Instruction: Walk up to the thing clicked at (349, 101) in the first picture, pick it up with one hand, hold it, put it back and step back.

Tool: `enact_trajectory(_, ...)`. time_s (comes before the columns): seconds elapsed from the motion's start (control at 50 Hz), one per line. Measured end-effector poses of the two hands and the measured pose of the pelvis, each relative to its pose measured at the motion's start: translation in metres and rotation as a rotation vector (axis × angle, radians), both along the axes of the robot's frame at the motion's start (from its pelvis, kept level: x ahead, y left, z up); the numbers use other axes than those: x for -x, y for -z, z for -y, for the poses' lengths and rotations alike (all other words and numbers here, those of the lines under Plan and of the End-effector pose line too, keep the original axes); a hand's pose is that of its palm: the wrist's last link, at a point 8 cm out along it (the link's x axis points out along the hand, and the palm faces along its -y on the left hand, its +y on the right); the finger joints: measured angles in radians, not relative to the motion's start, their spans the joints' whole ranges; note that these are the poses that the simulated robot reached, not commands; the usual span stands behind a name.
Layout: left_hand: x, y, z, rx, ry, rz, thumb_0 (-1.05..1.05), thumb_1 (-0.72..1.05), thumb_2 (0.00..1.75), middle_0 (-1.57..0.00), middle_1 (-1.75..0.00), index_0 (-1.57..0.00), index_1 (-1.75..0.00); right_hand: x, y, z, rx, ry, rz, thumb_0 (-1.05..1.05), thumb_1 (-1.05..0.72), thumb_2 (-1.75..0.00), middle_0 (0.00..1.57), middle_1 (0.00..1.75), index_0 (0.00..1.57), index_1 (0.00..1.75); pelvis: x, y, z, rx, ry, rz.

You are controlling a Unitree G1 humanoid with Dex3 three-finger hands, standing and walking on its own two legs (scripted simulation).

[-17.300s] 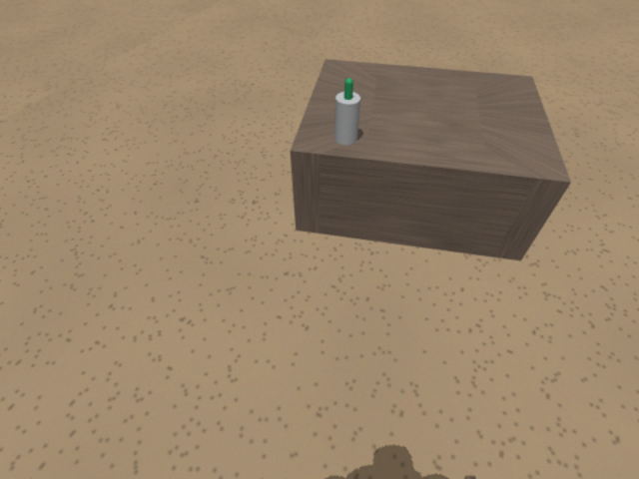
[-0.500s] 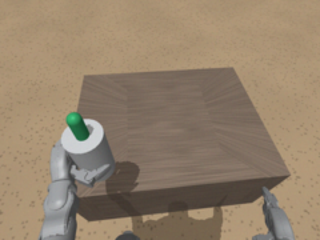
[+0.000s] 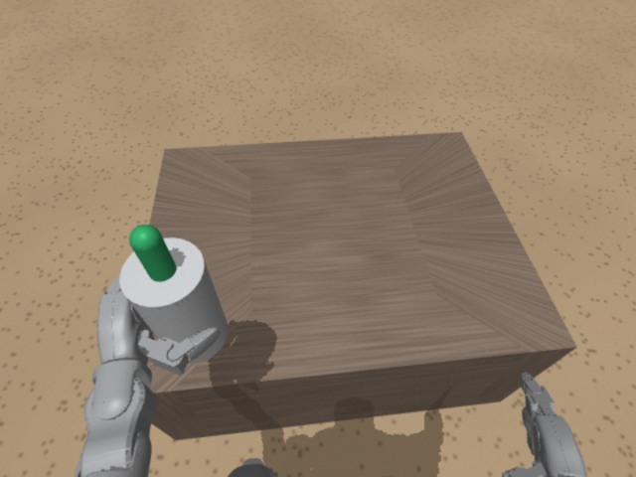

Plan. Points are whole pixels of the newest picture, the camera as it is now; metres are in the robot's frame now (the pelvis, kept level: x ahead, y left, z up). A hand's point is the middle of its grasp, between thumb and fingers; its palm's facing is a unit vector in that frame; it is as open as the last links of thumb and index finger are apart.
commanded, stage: hold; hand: left
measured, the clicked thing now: (174, 292) +0.32 +0.17 +0.08
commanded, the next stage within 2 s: crouch in 0.48 s
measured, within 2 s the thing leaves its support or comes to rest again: neither
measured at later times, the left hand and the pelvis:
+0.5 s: hand (177, 309) +0.31 +0.18 +0.05, palm faces +0.17 -0.99 +0.01, open 11.3 cm; pelvis +0.00 +0.00 +0.00, yaw +0 degrees
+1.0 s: hand (185, 310) +0.34 +0.19 -0.02, palm faces +0.20 -0.98 +0.01, open 11.3 cm; pelvis -0.01 +0.00 -0.02, yaw +0 degrees
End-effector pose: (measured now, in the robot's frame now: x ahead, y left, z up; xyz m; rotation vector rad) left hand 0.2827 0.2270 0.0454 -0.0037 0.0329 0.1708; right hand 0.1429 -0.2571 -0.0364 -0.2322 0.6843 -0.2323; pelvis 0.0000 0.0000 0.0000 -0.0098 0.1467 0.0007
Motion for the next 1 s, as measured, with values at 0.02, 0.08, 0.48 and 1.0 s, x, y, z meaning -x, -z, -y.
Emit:
enact_trajectory(0.02, 0.0, 0.0, 0.0, -0.001, 0.001, 0.002, 0.0, -0.57, 1.11, -0.63, -0.94, -0.67, -0.96, 0.0, 0.0, 0.0, 0.001, 0.0, 0.001, -0.01, 0.51, -0.06, 0.05, 0.05, 0.06, 0.05, 0.0, 0.0, 0.0, 0.0, 0.0, 0.0)
enact_trajectory(0.08, 0.001, -0.003, 0.001, -0.001, 0.001, 0.011, 0.0, -0.57, 1.11, -0.63, -0.94, -0.67, -0.96, -0.001, 0.0, -0.001, -0.001, -0.002, 0.004, -0.01, 0.51, -0.06, 0.05, 0.05, 0.06, 0.05, 0.0, 0.0, 0.0, 0.001, -0.002, 0.0)
enact_trajectory(0.48, -0.001, -0.002, -0.002, 0.008, 0.004, 0.0, 0.0, -0.57, 1.11, -0.63, -0.94, -0.67, -0.96, 0.001, 0.0, 0.001, 0.004, 0.013, -0.007, -0.01, 0.51, -0.06, 0.05, 0.05, 0.06, 0.05, 0.0, -0.002, -0.003, 0.001, 0.001, 0.002)
enact_trajectory(1.0, -0.031, 0.063, -0.013, 0.022, -0.028, -0.061, 0.0, -0.57, 1.11, -0.63, -0.94, -0.67, -0.96, 0.01, -0.002, 0.002, 0.07, -0.044, -0.004, -0.01, 0.54, -0.05, 0.06, 0.05, 0.06, 0.05, 0.014, 0.018, -0.001, 0.009, 0.001, -0.073)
